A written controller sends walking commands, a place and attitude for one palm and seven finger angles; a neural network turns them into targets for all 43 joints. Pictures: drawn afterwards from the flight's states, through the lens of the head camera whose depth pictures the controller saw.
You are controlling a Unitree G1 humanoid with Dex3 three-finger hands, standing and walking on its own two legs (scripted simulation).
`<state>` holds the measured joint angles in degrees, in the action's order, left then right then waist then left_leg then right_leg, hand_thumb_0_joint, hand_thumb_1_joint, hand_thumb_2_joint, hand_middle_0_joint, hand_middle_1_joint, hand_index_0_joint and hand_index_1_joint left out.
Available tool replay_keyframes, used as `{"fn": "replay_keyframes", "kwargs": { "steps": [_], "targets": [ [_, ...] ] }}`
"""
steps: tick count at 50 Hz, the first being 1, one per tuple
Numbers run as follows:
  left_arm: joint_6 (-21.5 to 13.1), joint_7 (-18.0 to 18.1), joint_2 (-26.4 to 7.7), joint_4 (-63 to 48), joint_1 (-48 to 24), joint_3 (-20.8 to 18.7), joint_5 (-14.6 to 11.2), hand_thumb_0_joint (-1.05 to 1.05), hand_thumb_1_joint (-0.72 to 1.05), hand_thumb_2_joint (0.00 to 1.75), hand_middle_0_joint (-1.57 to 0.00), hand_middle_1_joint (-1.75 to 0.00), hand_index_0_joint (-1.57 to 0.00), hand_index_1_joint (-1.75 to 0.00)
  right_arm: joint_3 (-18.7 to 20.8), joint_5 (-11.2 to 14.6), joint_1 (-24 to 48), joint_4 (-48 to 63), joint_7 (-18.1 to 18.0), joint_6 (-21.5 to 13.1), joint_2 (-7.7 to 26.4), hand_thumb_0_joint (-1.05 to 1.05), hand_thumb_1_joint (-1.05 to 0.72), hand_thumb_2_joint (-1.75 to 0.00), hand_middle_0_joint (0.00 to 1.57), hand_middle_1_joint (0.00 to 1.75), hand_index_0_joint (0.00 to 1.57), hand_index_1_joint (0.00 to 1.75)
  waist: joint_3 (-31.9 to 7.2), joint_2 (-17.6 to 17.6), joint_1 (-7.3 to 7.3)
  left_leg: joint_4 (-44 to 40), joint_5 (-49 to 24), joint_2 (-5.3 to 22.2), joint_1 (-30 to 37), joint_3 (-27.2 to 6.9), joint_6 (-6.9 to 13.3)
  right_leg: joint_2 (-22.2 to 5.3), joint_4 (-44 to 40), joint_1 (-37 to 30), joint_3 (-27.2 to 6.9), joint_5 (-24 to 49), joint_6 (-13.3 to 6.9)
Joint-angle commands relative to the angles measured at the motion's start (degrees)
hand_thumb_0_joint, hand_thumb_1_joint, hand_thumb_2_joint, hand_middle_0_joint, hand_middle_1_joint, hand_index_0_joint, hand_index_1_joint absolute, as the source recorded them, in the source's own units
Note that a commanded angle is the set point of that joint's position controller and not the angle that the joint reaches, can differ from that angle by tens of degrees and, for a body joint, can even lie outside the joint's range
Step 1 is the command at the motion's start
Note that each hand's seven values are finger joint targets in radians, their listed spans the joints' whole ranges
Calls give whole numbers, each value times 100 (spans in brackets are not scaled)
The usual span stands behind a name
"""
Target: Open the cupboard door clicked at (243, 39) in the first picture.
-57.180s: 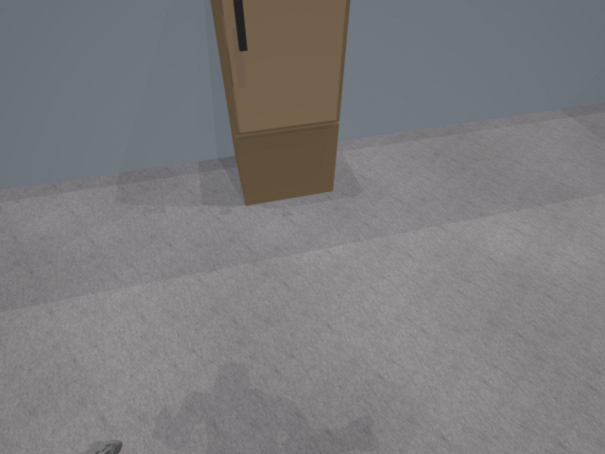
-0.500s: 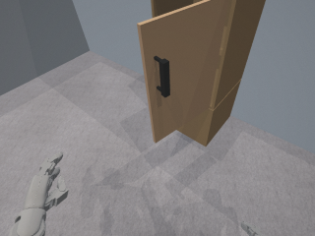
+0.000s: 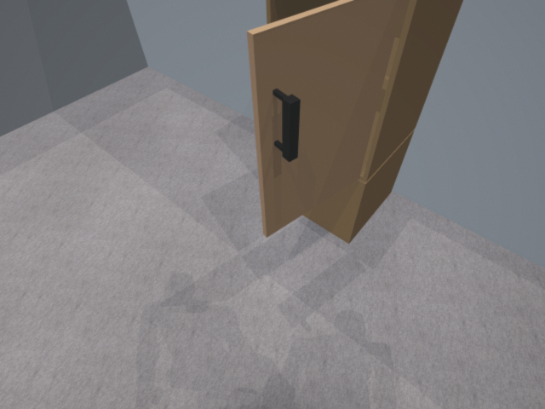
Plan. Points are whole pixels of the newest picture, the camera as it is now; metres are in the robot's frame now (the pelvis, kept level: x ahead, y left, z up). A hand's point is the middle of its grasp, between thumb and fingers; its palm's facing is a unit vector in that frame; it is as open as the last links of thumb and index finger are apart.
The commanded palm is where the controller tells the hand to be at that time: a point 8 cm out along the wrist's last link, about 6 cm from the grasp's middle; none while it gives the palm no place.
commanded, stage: let the arm hang, fingers relaxed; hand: left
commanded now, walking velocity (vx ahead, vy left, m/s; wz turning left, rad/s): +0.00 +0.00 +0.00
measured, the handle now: (284, 125) +0.63 +0.02 +0.05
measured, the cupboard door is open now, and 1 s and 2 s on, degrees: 77 77 77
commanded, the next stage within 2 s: look to check the result in 0.48 s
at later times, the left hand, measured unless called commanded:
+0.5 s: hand out of the picture +0.00 +0.17 -0.17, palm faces +0.03 -0.98 -0.20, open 7.3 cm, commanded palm none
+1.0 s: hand out of the picture +0.03 +0.19 -0.17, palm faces +0.01 -0.97 -0.24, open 7.3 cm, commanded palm none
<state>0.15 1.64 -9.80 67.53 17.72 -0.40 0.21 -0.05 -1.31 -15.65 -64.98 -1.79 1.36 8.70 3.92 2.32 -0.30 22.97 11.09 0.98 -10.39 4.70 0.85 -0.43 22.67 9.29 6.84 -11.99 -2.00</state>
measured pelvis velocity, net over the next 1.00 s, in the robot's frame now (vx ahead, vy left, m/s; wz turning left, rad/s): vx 0.01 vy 0.00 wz -0.01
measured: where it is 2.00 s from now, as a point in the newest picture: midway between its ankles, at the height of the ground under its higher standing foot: outside the picture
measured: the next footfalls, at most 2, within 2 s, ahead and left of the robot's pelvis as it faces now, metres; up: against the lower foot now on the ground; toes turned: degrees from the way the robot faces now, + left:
none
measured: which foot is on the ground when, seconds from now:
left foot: down 0.00-1.00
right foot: down 0.00-1.00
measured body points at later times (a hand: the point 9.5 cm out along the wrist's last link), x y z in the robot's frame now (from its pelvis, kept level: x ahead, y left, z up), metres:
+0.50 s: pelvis +0.00 +0.01 +0.00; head +0.02 -0.01 +0.45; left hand +0.00 +0.23 -0.16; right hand -0.03 -0.20 -0.17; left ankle +0.02 +0.11 -0.74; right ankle +0.01 -0.09 -0.74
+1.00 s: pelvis +0.01 +0.00 +0.00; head +0.03 -0.01 +0.45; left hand +0.03 +0.24 -0.15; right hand +0.03 -0.23 -0.16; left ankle +0.02 +0.11 -0.74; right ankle +0.01 -0.09 -0.74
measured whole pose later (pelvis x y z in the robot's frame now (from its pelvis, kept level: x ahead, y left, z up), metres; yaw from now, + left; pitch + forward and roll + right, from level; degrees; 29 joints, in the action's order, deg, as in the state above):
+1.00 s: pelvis +0.01 +0.00 +0.00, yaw -1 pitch -1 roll +0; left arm -1.3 1.5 -10.1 66.3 12.5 -0.8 0.4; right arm 0.6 -1.3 -12.0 -65.5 -1.7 0.0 11.0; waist 3.1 1.6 0.2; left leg 20.5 11.1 0.4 -8.3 5.6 1.1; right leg -0.8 21.6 8.1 5.9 -12.4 -1.5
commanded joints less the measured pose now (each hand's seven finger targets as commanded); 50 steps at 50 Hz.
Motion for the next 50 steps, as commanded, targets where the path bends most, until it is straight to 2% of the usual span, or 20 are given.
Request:
{"fn": "replay_keyframes", "kwargs": {
  "steps": [1,6,15,22,28,31,35,38,41,45,47,50],
  "targets": [
    [-84,44,-497,-186,128,-80,10,0,90,90,-20,-30,-20,-30,55,10,-428,38,-9,-78,475,0,-90,-90,20,30,20,30,107,-282,82,-520,55,534,-88,-523,96,-646,-609,252,-698,-250,-90],
    [-83,65,-412,-173,174,-104,17,0,90,90,-20,-30,-20,-30,59,-3,-554,-24,-8,-82,341,0,-90,-90,20,30,20,30,179,-346,67,-520,148,495,-169,-489,98,-639,-599,322,-729,-406,-83],
    [-87,72,-308,-222,169,-133,14,0,90,90,-20,-30,-20,-30,68,-13,-610,-50,-25,-126,221,0,-90,-90,20,30,20,30,222,-9,62,-595,99,506,-321,-542,95,-622,-433,244,-724,-106,-85],
    [-98,69,-336,-258,141,-155,28,0,90,90,-20,-30,-20,-30,102,-5,-625,-20,-20,-124,257,0,-90,-90,20,30,20,30,169,-220,86,-569,123,514,-219,-533,107,-629,-454,297,-722,-152,-76],
    [-121,66,-368,-270,126,-154,23,0,90,90,-20,-30,-20,-30,114,1,-519,-6,-22,-137,352,0,-90,-90,20,30,20,30,80,-235,94,-533,-37,515,-89,-540,109,-650,-463,280,-742,-36,-81],
    [-140,64,-449,-272,115,-167,24,0,90,90,-20,-30,-20,-30,127,15,-438,20,-26,-153,462,0,-90,-90,20,30,20,30,54,-125,83,-537,-201,549,-18,-547,118,-645,-451,259,-727,132,-85],
    [-160,57,-490,-261,33,-167,27,0,90,90,-20,-30,-20,-30,133,8,-360,15,-27,-169,537,0,-90,-90,20,30,20,30,-74,-200,104,-553,-344,571,88,-544,111,-657,-455,147,-747,307,-77],
    [-163,51,-553,-261,-19,-162,27,0,90,90,-20,-30,-20,-30,128,10,-258,22,-22,-172,595,0,-90,-90,20,30,20,30,9,-186,98,-576,-403,579,92,-555,110,-662,-477,163,-744,358,-74],
    [-178,48,-656,-272,-69,-172,32,0,90,90,-20,-30,-20,-30,152,22,-148,56,-18,-168,716,0,-90,-90,20,30,20,30,-15,-259,94,-564,-398,579,153,-554,113,-669,-547,152,-755,341,-82],
    [-195,32,-765,-300,-214,-180,27,0,90,90,-20,-30,-20,-30,150,10,-4,61,-9,-185,832,0,-90,-90,20,30,20,30,-89,-125,104,-607,-519,603,210,-563,102,-700,-560,48,-772,509,-86],
    [-200,30,-810,-312,-265,-182,29,0,90,90,-20,-30,-20,-30,154,12,49,69,-6,-189,871,0,-90,-90,20,30,20,30,-107,-243,100,-615,-565,610,228,-575,105,-701,-571,18,-763,553,-86],
    [-209,20,-901,-338,-370,-186,25,0,90,90,-20,-30,-20,-30,158,10,137,80,-3,-197,976,0,-90,-90,20,30,20,30,-148,-190,105,-643,-629,624,270,-593,97,-702,-594,-42,-788,650,-90]
  ]
}}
